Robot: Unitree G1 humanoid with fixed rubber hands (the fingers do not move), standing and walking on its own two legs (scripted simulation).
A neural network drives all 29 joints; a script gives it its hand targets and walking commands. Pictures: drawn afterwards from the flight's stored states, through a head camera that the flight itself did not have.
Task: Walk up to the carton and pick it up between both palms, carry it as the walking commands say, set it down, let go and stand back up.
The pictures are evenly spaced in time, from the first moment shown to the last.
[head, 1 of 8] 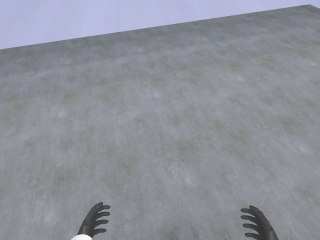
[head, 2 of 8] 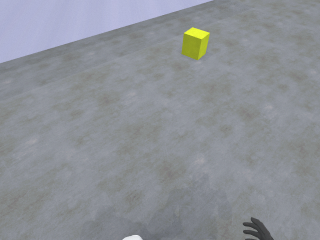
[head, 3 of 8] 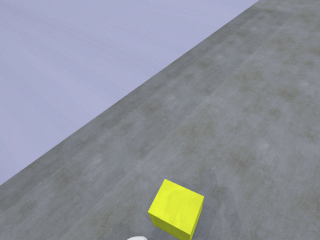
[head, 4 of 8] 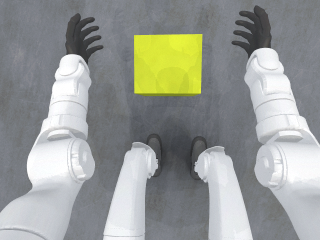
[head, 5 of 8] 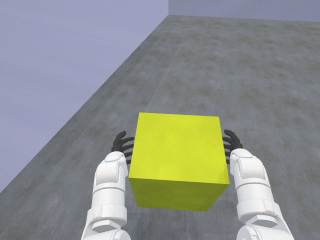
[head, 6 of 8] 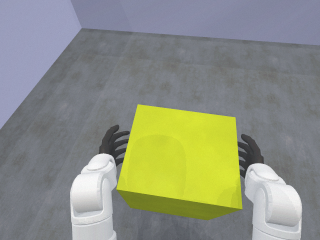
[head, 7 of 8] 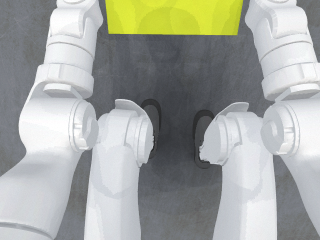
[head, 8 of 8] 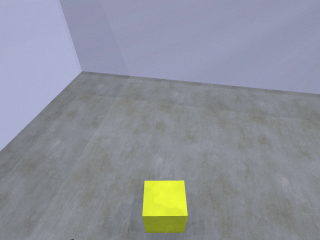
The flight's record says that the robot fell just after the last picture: no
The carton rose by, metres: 0.67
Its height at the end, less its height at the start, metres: +0.00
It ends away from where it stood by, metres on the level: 3.13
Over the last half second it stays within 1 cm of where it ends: yes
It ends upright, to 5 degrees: yes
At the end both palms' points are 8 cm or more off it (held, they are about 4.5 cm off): yes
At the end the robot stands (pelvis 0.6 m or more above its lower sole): yes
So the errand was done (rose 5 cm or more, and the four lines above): yes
